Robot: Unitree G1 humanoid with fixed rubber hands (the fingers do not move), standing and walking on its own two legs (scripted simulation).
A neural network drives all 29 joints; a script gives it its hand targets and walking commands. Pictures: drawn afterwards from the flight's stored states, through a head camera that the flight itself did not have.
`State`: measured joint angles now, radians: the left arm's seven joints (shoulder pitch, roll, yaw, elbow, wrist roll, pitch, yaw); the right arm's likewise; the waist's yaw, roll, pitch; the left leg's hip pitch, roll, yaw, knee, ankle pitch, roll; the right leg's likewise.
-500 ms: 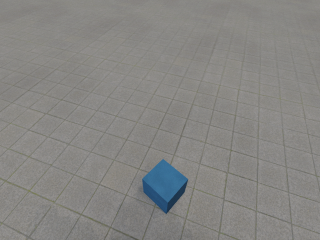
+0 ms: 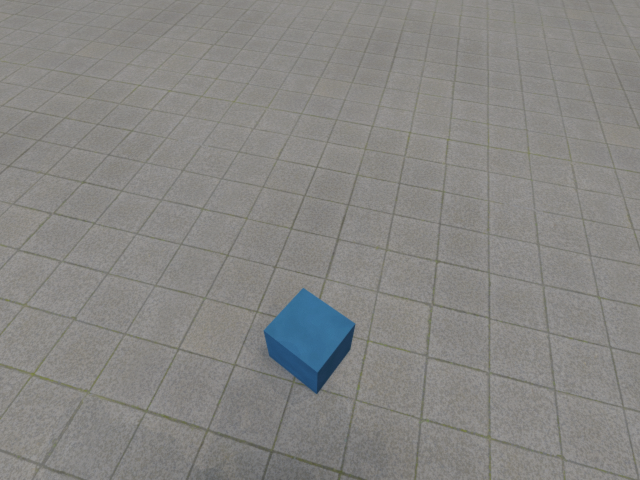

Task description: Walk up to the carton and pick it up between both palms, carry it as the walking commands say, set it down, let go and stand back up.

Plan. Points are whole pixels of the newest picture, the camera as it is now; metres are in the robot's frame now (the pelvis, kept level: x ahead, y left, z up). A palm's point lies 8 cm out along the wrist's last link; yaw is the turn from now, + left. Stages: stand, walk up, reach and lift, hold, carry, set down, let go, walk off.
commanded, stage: walk up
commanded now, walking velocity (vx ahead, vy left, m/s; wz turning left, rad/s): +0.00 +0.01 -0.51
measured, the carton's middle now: (309, 340) +0.58 +0.04 -0.67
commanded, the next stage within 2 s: none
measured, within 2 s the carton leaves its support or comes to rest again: neither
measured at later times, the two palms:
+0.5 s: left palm out of the picture +0.03 +0.29 -0.10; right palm out of the picture +0.12 -0.24 -0.12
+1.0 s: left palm (143, 314) +0.37 +0.30 -0.11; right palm out of the picture +0.07 -0.07 -0.16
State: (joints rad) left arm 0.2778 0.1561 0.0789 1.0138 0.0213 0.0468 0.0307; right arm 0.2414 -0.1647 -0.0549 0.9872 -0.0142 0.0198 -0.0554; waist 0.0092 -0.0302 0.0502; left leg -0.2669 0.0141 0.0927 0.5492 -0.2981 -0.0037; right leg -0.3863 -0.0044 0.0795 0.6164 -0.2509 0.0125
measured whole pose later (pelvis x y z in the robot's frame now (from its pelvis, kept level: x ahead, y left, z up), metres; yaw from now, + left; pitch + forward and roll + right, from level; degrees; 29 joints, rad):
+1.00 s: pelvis +0.15 +0.15 -0.01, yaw -28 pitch +1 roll +0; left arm 0.13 0.17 0.04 0.86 0.05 0.02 0.06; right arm 0.27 -0.20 -0.05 0.92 -0.05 0.08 0.01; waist -0.02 0.07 0.03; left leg -0.42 0.01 0.10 0.89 -0.44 0.02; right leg -0.31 0.00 -0.11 0.60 -0.36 -0.06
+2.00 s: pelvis +0.17 +0.28 +0.01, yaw -33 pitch -2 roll +0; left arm 0.27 0.13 0.03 1.10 0.01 0.00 0.03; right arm 0.32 -0.16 -0.02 1.09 -0.01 0.01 -0.03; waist -0.01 0.01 0.03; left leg -0.21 0.05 0.04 0.41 -0.17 -0.03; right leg -0.09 0.02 -0.01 0.38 -0.27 -0.02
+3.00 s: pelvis +0.21 +0.30 +0.01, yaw -36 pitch -1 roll +0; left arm 0.34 0.19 0.06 1.06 0.03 -0.02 0.03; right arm 0.30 -0.22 -0.05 1.06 -0.03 0.02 0.02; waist 0.03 0.01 0.02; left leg -0.37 0.08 0.06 0.72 -0.34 -0.05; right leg -0.08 -0.04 0.04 0.38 -0.29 0.04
